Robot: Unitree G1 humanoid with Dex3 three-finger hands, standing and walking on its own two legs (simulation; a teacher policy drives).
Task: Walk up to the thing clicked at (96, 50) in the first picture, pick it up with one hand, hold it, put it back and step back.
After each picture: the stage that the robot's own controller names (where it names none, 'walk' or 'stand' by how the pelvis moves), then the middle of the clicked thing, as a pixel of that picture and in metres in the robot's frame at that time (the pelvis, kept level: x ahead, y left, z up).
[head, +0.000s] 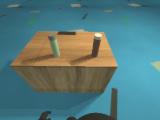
stand; (96, 46) +0.74 -0.02 +0.02
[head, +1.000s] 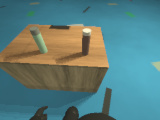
walk; (85, 43) +0.66 +0.10 +0.06
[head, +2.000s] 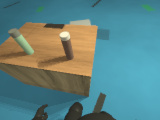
walk; (67, 47) +0.55 +0.24 +0.05
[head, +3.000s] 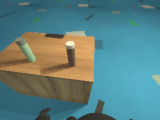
stand; (71, 55) +0.55 +0.20 +0.03
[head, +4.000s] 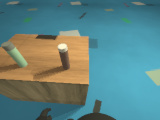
stand; (64, 58) +0.51 +0.23 +0.02
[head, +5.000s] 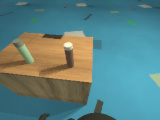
stand; (69, 56) +0.55 +0.21 +0.02
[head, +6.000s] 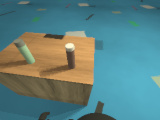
stand; (70, 57) +0.53 +0.20 +0.02
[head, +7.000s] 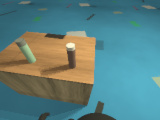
stand; (71, 57) +0.54 +0.19 +0.02
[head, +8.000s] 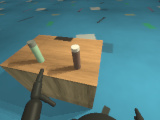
rise first; (76, 58) +0.54 +0.18 +0.02
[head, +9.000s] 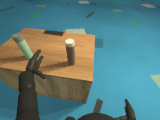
go down; (70, 53) +0.57 +0.16 +0.04
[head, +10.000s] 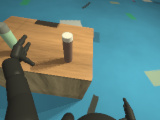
go down; (67, 49) +0.54 +0.17 +0.06
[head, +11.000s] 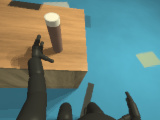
close in; (55, 36) +0.55 +0.19 +0.10
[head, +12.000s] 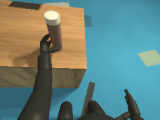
close; (55, 35) +0.56 +0.18 +0.11
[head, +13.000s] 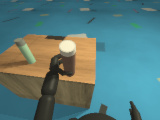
lift; (68, 62) +0.33 +0.14 +0.21
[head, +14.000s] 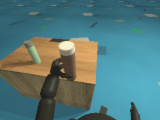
lift; (69, 64) +0.31 +0.14 +0.21
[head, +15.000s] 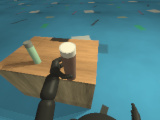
hold; (69, 65) +0.30 +0.13 +0.21
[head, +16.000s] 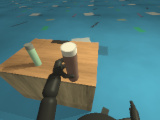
hold; (71, 65) +0.31 +0.12 +0.21
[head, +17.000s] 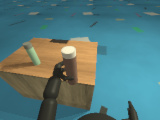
crouch; (71, 67) +0.32 +0.13 +0.18
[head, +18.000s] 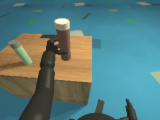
crouch; (64, 42) +0.46 +0.16 +0.24
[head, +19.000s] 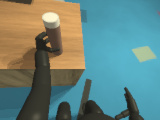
lower; (55, 38) +0.53 +0.16 +0.10
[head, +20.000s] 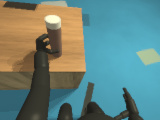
lower; (55, 40) +0.52 +0.17 +0.11
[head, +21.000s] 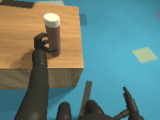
lower; (54, 38) +0.53 +0.16 +0.11
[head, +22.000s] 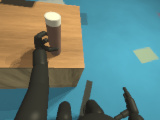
lower; (54, 38) +0.53 +0.16 +0.12
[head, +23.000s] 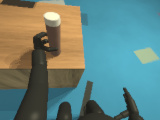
loosen; (54, 38) +0.53 +0.17 +0.12
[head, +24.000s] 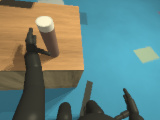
withdraw; (50, 41) +0.51 +0.18 +0.11
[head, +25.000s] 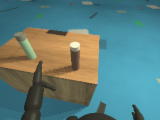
sink last; (75, 57) +0.49 +0.15 +0.06
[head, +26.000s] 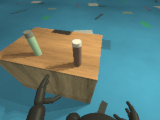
stand; (77, 54) +0.53 +0.16 +0.06
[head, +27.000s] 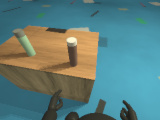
stand; (72, 53) +0.52 +0.17 +0.08
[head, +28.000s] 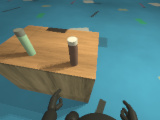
stand; (73, 53) +0.52 +0.17 +0.08
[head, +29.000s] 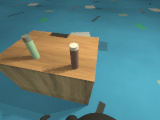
stand; (74, 57) +0.53 +0.17 +0.04
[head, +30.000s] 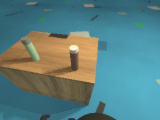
stand; (74, 59) +0.52 +0.16 +0.02
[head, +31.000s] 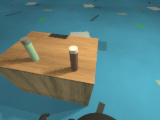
stand; (74, 59) +0.51 +0.17 +0.02
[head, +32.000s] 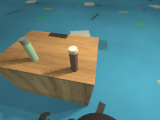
stand; (73, 60) +0.50 +0.17 +0.02
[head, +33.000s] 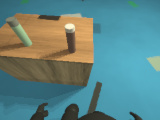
walk; (71, 40) +0.61 +0.20 +0.05
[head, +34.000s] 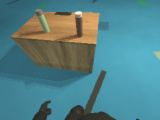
walk; (79, 25) +0.90 +0.20 +0.04
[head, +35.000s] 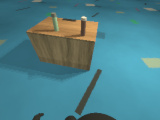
stand; (83, 27) +1.17 +0.17 +0.04
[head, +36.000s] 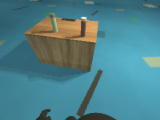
stand; (83, 27) +1.13 +0.15 +0.02
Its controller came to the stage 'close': yes
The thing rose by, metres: 0.22
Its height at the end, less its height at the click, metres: +0.00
